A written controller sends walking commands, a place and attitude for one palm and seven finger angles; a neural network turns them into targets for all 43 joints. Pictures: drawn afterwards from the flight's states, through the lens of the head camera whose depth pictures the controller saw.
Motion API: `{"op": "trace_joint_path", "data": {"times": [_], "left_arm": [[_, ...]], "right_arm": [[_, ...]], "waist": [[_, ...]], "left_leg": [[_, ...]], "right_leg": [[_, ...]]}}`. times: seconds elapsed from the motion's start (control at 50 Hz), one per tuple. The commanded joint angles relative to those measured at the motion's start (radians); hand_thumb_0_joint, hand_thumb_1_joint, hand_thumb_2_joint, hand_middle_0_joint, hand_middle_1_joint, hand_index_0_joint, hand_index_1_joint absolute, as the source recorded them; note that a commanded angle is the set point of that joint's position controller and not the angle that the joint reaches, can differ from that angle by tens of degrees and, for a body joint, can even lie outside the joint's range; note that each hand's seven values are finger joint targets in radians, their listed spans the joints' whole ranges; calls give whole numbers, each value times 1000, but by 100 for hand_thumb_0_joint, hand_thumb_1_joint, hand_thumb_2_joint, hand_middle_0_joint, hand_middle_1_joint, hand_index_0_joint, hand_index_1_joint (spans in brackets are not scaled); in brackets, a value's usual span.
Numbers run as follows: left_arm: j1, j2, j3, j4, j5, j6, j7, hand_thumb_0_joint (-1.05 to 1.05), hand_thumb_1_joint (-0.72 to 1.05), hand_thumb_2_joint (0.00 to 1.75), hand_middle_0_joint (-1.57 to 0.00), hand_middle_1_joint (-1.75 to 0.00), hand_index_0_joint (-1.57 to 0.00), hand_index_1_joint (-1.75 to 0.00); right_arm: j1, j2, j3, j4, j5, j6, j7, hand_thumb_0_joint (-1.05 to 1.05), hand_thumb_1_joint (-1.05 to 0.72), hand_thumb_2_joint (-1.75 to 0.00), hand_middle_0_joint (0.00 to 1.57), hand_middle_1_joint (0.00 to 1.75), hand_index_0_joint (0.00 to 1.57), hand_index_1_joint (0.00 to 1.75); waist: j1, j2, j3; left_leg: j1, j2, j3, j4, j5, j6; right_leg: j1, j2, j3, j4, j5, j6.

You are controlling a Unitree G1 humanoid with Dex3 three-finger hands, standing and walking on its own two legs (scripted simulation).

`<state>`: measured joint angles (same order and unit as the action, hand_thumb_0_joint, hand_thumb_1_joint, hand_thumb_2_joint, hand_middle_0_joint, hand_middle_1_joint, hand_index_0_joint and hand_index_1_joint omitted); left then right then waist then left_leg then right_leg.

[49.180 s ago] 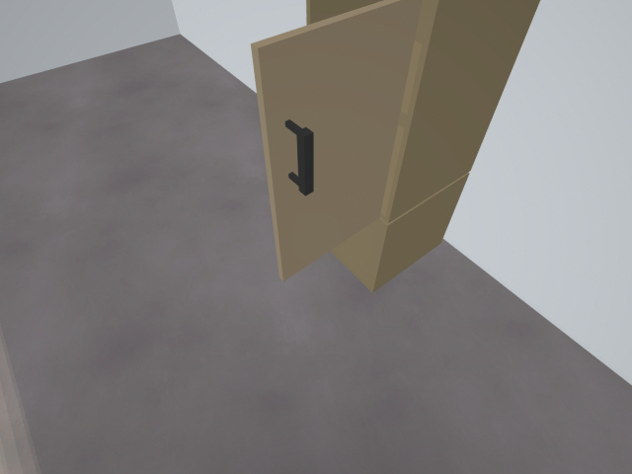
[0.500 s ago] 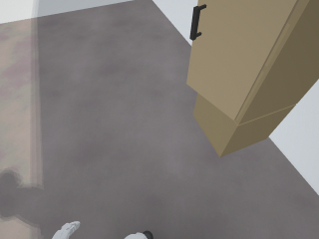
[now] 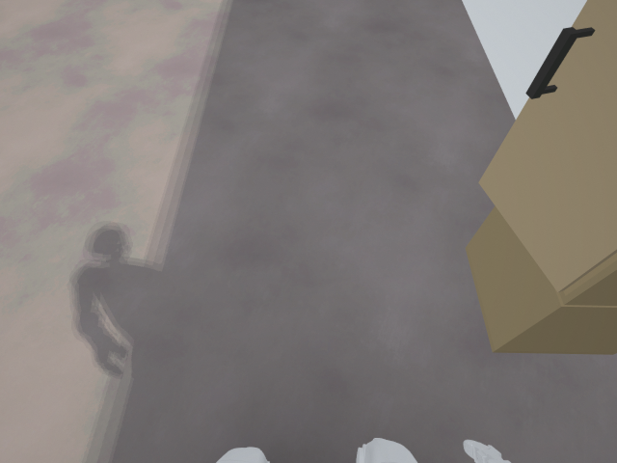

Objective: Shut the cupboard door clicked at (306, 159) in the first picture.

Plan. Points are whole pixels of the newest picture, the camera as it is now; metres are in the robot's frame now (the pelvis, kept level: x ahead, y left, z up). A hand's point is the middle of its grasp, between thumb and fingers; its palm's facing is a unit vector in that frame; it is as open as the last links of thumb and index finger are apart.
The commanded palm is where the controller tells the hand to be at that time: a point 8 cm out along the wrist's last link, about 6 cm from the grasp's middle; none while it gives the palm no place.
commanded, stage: walk to a spot facing it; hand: left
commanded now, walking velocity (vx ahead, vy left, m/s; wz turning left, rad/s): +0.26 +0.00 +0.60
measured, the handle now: (559, 64) +0.81 -0.42 +0.06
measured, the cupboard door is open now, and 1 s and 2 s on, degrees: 17 17 17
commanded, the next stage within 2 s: turn to face it in 1.24 s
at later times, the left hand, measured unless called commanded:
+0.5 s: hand out of the picture +0.00 +0.19 -0.17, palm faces +0.41 -0.89 -0.19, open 7.4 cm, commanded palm none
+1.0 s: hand (141, 331) +0.30 +0.29 -0.14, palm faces +0.51 -0.83 -0.24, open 7.4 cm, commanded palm none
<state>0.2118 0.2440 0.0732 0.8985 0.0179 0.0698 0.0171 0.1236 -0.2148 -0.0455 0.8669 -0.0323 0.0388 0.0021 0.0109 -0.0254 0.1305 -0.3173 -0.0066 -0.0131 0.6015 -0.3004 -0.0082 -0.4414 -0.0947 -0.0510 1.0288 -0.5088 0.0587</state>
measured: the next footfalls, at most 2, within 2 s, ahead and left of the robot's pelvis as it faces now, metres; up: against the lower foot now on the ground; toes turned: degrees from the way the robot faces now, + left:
right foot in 0.12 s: +0.07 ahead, -0.14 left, +0.00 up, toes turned +1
left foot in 0.50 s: +0.11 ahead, +0.15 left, +0.00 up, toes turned +28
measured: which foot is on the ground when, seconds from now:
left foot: down 0.00-0.12, up 0.14-0.48, down 0.50-0.90, up 0.92-1.00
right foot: up 0.00-0.10, down 0.12-0.50, up 0.52-0.88, down 0.90-1.00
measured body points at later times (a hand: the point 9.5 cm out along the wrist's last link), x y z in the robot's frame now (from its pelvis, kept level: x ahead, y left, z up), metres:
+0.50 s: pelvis +0.08 +0.02 +0.00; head +0.13 +0.05 +0.44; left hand -0.02 +0.24 -0.15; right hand +0.27 -0.18 -0.13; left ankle +0.08 +0.13 -0.73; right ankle +0.03 -0.14 -0.72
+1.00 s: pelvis +0.28 +0.07 +0.00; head +0.33 +0.07 +0.45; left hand +0.27 +0.34 -0.12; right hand +0.39 -0.15 -0.16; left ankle +0.12 +0.12 -0.64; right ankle +0.37 +0.00 -0.73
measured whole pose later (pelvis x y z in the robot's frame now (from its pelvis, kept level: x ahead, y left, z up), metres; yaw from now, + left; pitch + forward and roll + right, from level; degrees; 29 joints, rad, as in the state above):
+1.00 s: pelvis +0.28 +0.07 +0.00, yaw +33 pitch +1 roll +1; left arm 0.13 0.17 0.05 0.85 0.03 -0.06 -0.02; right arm 0.33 -0.21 -0.07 1.04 -0.02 0.00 0.01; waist -0.04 0.04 0.09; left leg -0.36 -0.01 -0.03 1.16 -0.45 0.03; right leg -0.36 -0.08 -0.15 0.62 -0.27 -0.02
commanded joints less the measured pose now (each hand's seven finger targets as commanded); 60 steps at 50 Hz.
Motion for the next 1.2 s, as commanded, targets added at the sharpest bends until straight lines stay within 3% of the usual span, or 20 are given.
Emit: {"op": "trace_joint_path", "data": {"times": [0.0, 0.06, 0.1, 0.12, 0.18, 0.22, 0.38, 0.44, 0.48, 0.5, 0.58, 0.78, 0.84, 0.86, 0.88, 0.9, 0.92, 0.96, 1.02, 1.18], "left_arm": [[32, 68, 23, -108, 0, -40, -4, 0, 90, 90, -20, -30, -20, -30], [194, 99, 40, -60, 13, -58, -14, 0, 90, 90, -20, -30, -20, -30], [224, 237, 51, -81, 24, -70, 0, 0, 90, 90, -20, -30, -20, -30], [155, 215, 54, -99, 14, -75, 4, 0, 90, 90, -20, -30, -20, -30], [16, 119, 32, -108, 16, -104, 7, 0, 90, 90, -20, -30, -20, -30], [52, 112, 36, -85, 18, -116, 5, 0, 90, 90, -20, -30, -20, -30], [201, 154, 52, 4, 19, -123, -5, 0, 90, 90, -20, -30, -20, -30], [160, 161, 52, -2, 4, -120, -14, 0, 90, 90, -20, -30, -20, -30], [42, 66, 23, -115, 3, -117, -37, 0, 90, 90, -20, -30, -20, -30], [-85, 94, 24, -154, 12, -112, -26, 0, 90, 90, -20, -30, -20, -30], [4, 52, 32, -69, 13, -96, -40, 0, 90, 90, -20, -30, -20, -30], [-96, 41, 22, -105, 7, -95, -54, 0, 90, 90, -20, -30, -20, -30], [54, 73, 37, -68, 9, -110, -49, 0, 90, 90, -20, -30, -20, -30], [198, 129, 53, -29, 16, -125, -43, 0, 90, 90, -20, -30, -20, -30], [328, 245, 80, -5, 27, -133, -28, 0, 90, 90, -20, -30, -20, -30], [304, 248, 70, -15, 13, -122, -18, 0, 90, 90, -20, -30, -20, -30], [221, 203, 67, -29, 18, -123, -9, 0, 90, 90, -20, -30, -20, -30], [102, 83, 33, -50, 13, -132, -4, 0, 90, 90, -20, -30, -20, -30], [90, 46, 24, -34, 16, -151, -2, 0, 90, 90, -20, -30, -20, -30], [145, 107, 27, 2, 11, -138, 2, 0, 90, 90, -20, -30, -20, -30]], "right_arm": [[14, -218, -56, -52, -5, -4, -22, 0, -90, -90, 20, 30, 20, 30], [-58, -186, -56, -79, 5, 7, -12, 0, -90, -90, 20, 30, 20, 30], [-61, -88, -40, -120, 10, 1, 4, 0, -90, -90, 20, 30, 20, 30], [-44, -123, -50, -116, -2, 6, 9, 0, -90, -90, 20, 30, 20, 30], [-24, -111, -52, -77, -4, 1, 34, 0, -90, -90, 20, 30, 20, 30], [-17, -71, -40, -66, 4, -3, 46, 0, -90, -90, 20, 30, 20, 30], [-92, -29, -17, -90, 10, -33, 58, 0, -90, -90, 20, 30, 20, 30], [108, -88, -33, -37, -1, -50, 44, 0, -90, -90, 20, 30, 20, 30], [383, -308, -87, 28, -7, -56, 14, 0, -90, -90, 20, 30, 20, 30], [412, -299, -78, 57, -1, -55, 6, 0, -90, -90, 20, 30, 20, 30], [171, -158, -31, 7, 2, -84, -18, 0, -90, -90, 20, 30, 20, 30], [189, -153, -41, 72, 4, -96, -13, 0, -90, -90, 20, 30, 20, 30], [154, -150, -43, 80, 7, -89, -12, 0, -90, -90, 20, 30, 20, 30], [153, -126, -40, 75, 17, -93, -6, 0, -90, -90, 20, 30, 20, 30], [214, -45, -28, 54, 31, -99, -1, 0, -90, -90, 20, 30, 20, 30], [191, -65, -33, 28, 23, -89, 0, 0, -90, -90, 20, 30, 20, 30], [176, -60, -35, 34, 14, -89, 0, 0, -90, -90, 20, 30, 20, 30], [112, -54, -34, 46, 8, -79, 10, 0, -90, -90, 20, 30, 20, 30], [137, -11, -27, 57, 9, -50, 26, 0, -90, -90, 20, 30, 20, 30], [-38, -5, -1, -38, 8, -32, 53, 0, -90, -90, 20, 30, 20, 30]], "waist": [[-21, 203, -175], [61, 97, -158], [96, -309, -100], [42, -234, -99], [-30, -137, -47], [-16, -130, -82], [52, -152, -89], [-66, -51, -178], [-196, 347, -270], [-204, 160, -219], [-58, 175, -94], [-30, 116, -57], [50, 93, -92], [112, -28, -164], [144, -340, -301], [117, -277, -245], [84, -294, -216], [29, -105, -129], [-18, -108, -137], [4, -121, -101]], "left_leg": [[90, 212, -246, -194, 311, 155], [-215, 92, -201, -97, -227, 89], [-444, -78, -37, 496, -347, -7], [-418, -8, -92, 638, -264, -3], [-360, 72, -50, 675, -59, -20], [-306, 70, 16, 512, -57, -26], [-185, 40, 146, 91, -103, 18], [213, -19, 191, -121, 2, 52], [589, 416, -488, -293, 90, 258], [485, 448, -502, -304, 28, 278], [217, 274, -243, -353, 63, 193], [137, 220, -152, -349, 147, 198], [29, 171, -133, -180, 168, 153], [-80, 91, -74, 44, 140, 116], [-261, -70, 37, 417, -223, 57], [-345, -38, -30, 625, -324, 62], [-397, 12, -68, 753, -225, 60], [-355, 86, -62, 744, -49, 40], [-313, 100, -7, 622, -4, 12], [-239, 57, 140, 161, 37, 12]], "right_leg": [[57, 45, 8, -199, 45, 0], [382, 61, -19, -498, 148, -6], [362, -365, 556, -901, -286, -167], [274, -376, 562, -913, -316, -199], [189, -268, 230, -842, -25, -168], [278, -231, 72, -799, 197, -153], [446, -299, -67, -702, 489, -150], [283, -237, -203, -391, 595, -87], [-294, -21, -156, 159, -99, 4], [-330, -48, -24, 232, -82, -18], [-234, -74, 33, 126, 175, -8], [-19, 7, -10, -326, 353, -1], [283, 53, -29, -462, 363, -23], [506, -14, 50, -551, 295, -49], [709, -325, 432, -707, 151, -141], [617, -420, 573, -807, 88, -189], [539, -404, 563, -812, 27, -199], [348, -318, 273, -790, 189, -171], [314, -271, 28, -766, 525, -158], [427, -262, -170, -659, 939, -128]]}}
